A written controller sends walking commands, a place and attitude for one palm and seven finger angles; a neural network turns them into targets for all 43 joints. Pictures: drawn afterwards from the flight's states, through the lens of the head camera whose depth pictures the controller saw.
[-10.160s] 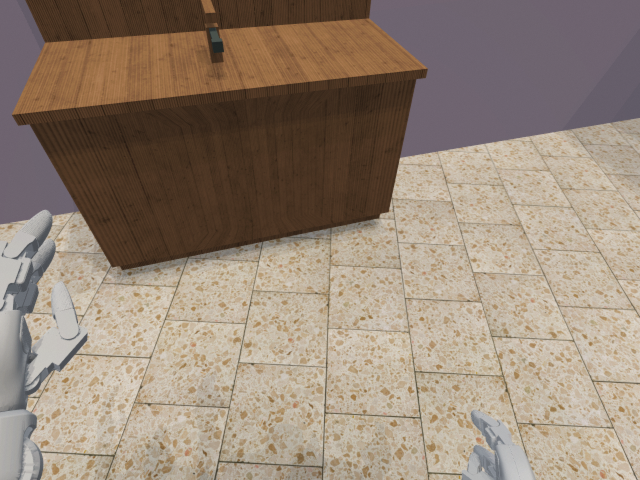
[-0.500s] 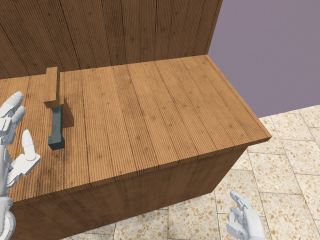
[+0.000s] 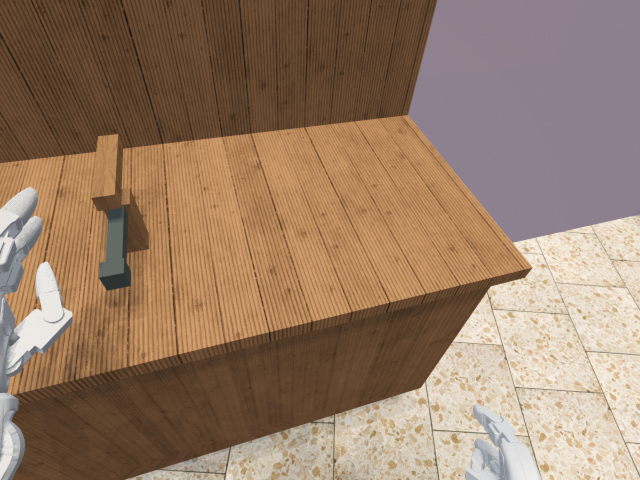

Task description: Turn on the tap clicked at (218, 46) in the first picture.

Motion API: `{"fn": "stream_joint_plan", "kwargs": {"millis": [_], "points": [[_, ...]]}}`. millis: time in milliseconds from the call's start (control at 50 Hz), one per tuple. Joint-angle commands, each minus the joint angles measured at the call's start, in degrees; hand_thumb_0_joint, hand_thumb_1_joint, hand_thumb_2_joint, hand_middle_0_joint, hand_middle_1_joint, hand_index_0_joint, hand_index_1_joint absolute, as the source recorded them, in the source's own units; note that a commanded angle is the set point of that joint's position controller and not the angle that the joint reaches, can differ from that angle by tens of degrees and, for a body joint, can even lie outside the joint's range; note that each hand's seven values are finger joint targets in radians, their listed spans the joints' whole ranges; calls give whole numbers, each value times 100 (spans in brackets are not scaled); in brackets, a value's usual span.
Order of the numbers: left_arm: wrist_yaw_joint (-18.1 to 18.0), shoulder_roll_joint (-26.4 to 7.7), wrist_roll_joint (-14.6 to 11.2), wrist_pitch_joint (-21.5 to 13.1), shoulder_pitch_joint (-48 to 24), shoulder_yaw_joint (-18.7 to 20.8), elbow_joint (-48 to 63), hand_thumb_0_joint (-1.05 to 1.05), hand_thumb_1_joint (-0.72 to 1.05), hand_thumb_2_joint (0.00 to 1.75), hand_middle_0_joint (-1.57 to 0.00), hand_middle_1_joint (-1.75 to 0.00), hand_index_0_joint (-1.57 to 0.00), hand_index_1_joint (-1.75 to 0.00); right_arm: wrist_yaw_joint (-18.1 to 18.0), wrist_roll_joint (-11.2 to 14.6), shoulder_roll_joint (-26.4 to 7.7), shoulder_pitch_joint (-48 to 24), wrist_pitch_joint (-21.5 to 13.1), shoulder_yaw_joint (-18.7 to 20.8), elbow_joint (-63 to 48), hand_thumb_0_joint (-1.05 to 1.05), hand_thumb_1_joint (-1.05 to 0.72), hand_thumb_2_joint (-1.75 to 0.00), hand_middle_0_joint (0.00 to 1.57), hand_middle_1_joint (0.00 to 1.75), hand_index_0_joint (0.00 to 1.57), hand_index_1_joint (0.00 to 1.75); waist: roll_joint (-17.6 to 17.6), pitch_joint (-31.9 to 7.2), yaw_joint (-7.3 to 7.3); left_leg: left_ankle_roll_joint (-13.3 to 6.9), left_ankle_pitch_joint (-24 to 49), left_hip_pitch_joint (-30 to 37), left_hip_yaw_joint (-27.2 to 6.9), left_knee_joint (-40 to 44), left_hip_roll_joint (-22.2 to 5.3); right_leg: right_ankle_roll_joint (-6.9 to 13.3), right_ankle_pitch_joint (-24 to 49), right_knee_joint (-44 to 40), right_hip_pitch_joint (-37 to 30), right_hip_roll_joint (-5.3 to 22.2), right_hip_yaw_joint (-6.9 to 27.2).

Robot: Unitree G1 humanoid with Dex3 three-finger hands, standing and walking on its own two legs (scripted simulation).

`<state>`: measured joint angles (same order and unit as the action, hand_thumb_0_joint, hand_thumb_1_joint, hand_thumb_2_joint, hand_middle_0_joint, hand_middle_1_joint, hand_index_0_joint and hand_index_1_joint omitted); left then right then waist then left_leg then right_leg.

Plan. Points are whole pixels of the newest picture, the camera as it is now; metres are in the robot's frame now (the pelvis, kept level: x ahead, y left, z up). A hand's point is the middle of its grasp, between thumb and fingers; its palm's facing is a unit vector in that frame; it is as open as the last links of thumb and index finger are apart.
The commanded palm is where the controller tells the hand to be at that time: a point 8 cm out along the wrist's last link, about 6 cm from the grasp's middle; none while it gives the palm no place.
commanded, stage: come to a stop and stand still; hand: left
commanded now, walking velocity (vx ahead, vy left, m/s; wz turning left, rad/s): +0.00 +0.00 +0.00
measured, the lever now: (115, 274) +0.32 +0.30 +0.06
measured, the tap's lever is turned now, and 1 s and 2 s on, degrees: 0 0 0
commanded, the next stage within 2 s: look again from close up in 0.62 s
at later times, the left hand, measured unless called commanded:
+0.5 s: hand (60, 307) +0.22 +0.27 +0.16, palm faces +0.40 -0.85 -0.35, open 7.4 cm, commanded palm +0.16 +0.30 +0.18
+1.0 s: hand (71, 308) +0.22 +0.26 +0.16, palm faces +0.39 -0.85 -0.36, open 7.4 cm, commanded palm +0.17 +0.29 +0.18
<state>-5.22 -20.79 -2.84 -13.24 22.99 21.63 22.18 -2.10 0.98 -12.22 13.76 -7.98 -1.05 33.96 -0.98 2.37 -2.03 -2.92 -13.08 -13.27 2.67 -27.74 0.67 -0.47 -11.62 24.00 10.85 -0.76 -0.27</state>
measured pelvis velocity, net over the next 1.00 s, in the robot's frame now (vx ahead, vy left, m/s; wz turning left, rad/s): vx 0.01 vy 0.01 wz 0.01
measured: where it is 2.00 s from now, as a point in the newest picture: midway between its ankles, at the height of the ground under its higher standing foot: outside the picture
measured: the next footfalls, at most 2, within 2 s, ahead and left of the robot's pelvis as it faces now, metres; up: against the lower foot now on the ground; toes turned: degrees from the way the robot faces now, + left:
none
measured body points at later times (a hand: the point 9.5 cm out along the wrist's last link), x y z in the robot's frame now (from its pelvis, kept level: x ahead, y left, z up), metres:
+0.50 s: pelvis +0.01 +0.02 +0.00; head +0.02 +0.04 +0.45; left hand +0.19 +0.31 +0.18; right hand +0.19 -0.20 -0.07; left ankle +0.02 +0.08 -0.74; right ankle +0.02 -0.13 -0.74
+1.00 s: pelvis +0.01 +0.01 +0.00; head +0.03 +0.03 +0.45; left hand +0.19 +0.30 +0.18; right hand +0.19 -0.21 -0.07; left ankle +0.02 +0.08 -0.74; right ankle +0.02 -0.13 -0.74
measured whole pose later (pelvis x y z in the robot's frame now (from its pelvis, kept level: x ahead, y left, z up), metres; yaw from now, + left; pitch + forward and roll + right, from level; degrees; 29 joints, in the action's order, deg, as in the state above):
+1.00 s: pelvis +0.01 +0.01 +0.00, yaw +1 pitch -1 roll -2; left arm -5.7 -20.1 -2.5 -11.7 24.6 19.8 25.3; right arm -2.0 0.8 -11.6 11.5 -6.3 -1.3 33.4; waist -0.5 2.9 -1.6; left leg -3.5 -12.0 -12.0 2.2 -24.8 1.6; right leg -1.3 -10.3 20.0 8.9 0.1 -0.7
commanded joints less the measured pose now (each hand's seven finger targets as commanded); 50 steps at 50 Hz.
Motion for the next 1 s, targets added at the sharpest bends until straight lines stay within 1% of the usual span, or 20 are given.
{"fn": "stream_joint_plan", "kwargs": {"millis": [0, 80, 120, 140, 220, 240, 320, 340, 420, 460, 520, 540, 620, 640, 680, 820, 840, 920, 940, 980], "points": [[-95, -691, 74, -416, -863, 146, 1169, 0, 90, 90, -20, -30, -20, -30, -14, -16, -664, -695, -450, 280, -940, 0, -90, -90, 20, 30, 20, 30, 300, -419, 60, 110, -799, -40, -518, 831, -408, 148, -447, -693, 99, 302, 509], [-123, -737, 128, -400, -823, 182, 1179, 0, 90, 90, -20, -30, -20, -30, -4, -34, -666, -719, -419, 280, -922, 0, -90, -90, 20, 30, 20, 30, 423, -491, 54, 117, -755, -105, -535, 935, -420, 125, -264, -656, -61, 244, 385], [-137, -950, 132, -387, -738, 417, 1272, 0, 90, 90, -20, -30, -20, -30, -3, -25, -649, -773, -399, 268, -935, 0, -90, -90, 20, 30, 20, 30, 508, -532, 38, 146, -520, -15, -519, 938, -421, 126, 0, -629, -106, 214, 339], [-122, -832, 112, -394, -730, 343, 1257, 0, 90, 90, -20, -30, -20, -30, -2, -44, -651, -724, -376, 260, -938, 0, -90, -90, 20, 30, 20, 30, 442, -598, 58, 147, -405, -95, -557, 949, -420, 124, 111, -569, -245, 212, 271], [-110, -1058, 56, -375, -466, 602, 1427, 0, 90, 90, -20, -30, -20, -30, -1, -19, -609, -786, -354, 253, -1006, 0, -90, -90, 20, 30, 20, 30, 508, -763, 29, 179, 256, 80, -503, 850, -424, 107, 685, -460, -395, 219, 195], [-85, -873, 25, -368, -420, 456, 1378, 0, 90, 90, -20, -30, -20, -30, 7, -33, -614, -719, -334, 249, -998, 0, -90, -90, 20, 30, 20, 30, 417, -769, 47, 188, 418, 72, -524, 846, -425, 108, 774, -435, -429, 212, 163], [-82, -980, 18, -346, -411, 518, 1663, 0, 90, 90, -20, -30, -20, -30, 12, -3, -620, -762, -342, 259, -1008, 0, -90, -90, 20, 30, 20, 30, 597, -940, 42, 261, 1082, 340, -502, 777, -449, 91, 1109, -289, -469, 201, 87], [-65, -839, 5, -335, -355, 392, 1533, 0, 90, 90, -20, -30, -20, -30, 12, -26, -633, -709, -319, 260, -980, 0, -90, -90, 20, 30, 20, 30, 530, -912, 51, 249, 1130, 329, -511, 783, -473, 78, 1083, -303, -442, 195, 69], [-92, -930, 28, -283, -407, 453, 1611, 0, 90, 90, -20, -30, -20, -30, 9, 13, -631, -760, -285, 274, -983, 0, -90, -90, 20, 30, 20, 30, 524, -891, 48, 306, 1157, 385, -515, 784, -482, 79, 1089, -300, -440, 192, 74], [-74, -788, 10, -269, -425, 300, 1527, 0, 90, 90, -20, -30, -20, -30, 14, 1, -641, -704, -258, 291, -988, 0, -90, -90, 20, 30, 20, 30, 492, -859, 58, 310, 1034, 317, -563, 850, -508, 81, 984, -302, -469, 206, 80], [-117, -961, 41, -264, -482, 464, 1586, 0, 90, 90, -20, -30, -20, -30, -3, 20, -634, -788, -240, 279, -981, 0, -90, -90, 20, 30, 20, 30, 540, -767, 44, 325, 733, 209, -593, 945, -497, 77, 838, -315, -476, 180, 59], [-94, -785, 31, -276, -499, 292, 1495, 0, 90, 90, -20, -30, -20, -30, -3, -8, -648, -758, -218, 271, -962, 0, -90, -90, 20, 30, 20, 30, 542, -739, 60, 305, 561, 128, -593, 1007, -499, 67, 732, -325, -482, 178, 35], [-132, -984, 64, -293, -498, 474, 1678, 0, 90, 90, -20, -30, -20, -30, -13, 16, -634, -816, -229, 282, -995, 0, -90, -90, 20, 30, 20, 30, 682, -717, 42, 326, 293, 64, -676, 1096, -514, 79, 648, -304, -543, 167, 48], [-111, -805, 43, -298, -477, 305, 1549, 0, 90, 90, -20, -30, -20, -30, -9, -12, -641, -769, -209, 268, -991, 0, -90, -90, 20, 30, 20, 30, 604, -663, 56, 290, 204, -14, -678, 1126, -513, 69, 607, -340, -541, 168, 36], [-119, -839, 41, -300, -437, 347, 1533, 0, 90, 90, -20, -30, -20, -30, -7, -13, -657, -724, -210, 299, -1002, 0, -90, -90, 20, 30, 20, 30, 525, -697, 58, 281, 160, -31, -683, 1093, -513, 79, 625, -379, -589, 199, 81], [-147, -970, 30, -256, -306, 495, 1559, 0, 90, 90, -20, -30, -20, -30, -29, 14, -633, -812, -195, 296, -991, 0, -90, -90, 20, 30, 20, 30, 438, -773, 53, 276, 451, 169, -605, 926, -455, 94, 831, -482, -535, 249, 137], [-122, -820, 4, -252, -266, 358, 1433, 0, 90, 90, -20, -30, -20, -30, -27, -19, -650, -764, -170, 287, -966, 0, -90, -90, 20, 30, 20, 30, 348, -750, 59, 249, 496, 117, -603, 925, -432, 88, 868, -517, -544, 247, 122], [-161, -1006, 6, -223, -290, 510, 1639, 0, 90, 90, -20, -30, -20, -30, -45, 17, -639, -839, -172, 303, -989, 0, -90, -90, 20, 30, 20, 30, 462, -838, 54, 260, 757, 282, -577, 823, -440, 104, 1044, -488, -548, 288, 171], [-134, -826, -22, -213, -204, 358, 1466, 0, 90, 90, -20, -30, -20, -30, -41, -13, -646, -783, -149, 293, -967, 0, -90, -90, 20, 30, 20, 30, 344, -820, 58, 235, 723, 233, -570, 845, -429, 91, 1010, -513, -547, 277, 143], [-142, -854, -17, -214, -288, 353, 1531, 0, 90, 90, -20, -30, -20, -30, -38, -1, -662, -768, -152, 316, -983, 0, -90, -90, 20, 30, 20, 30, 369, -787, 64, 240, 645, 213, -595, 856, -436, 103, 948, -522, -530, 298, 187]]}}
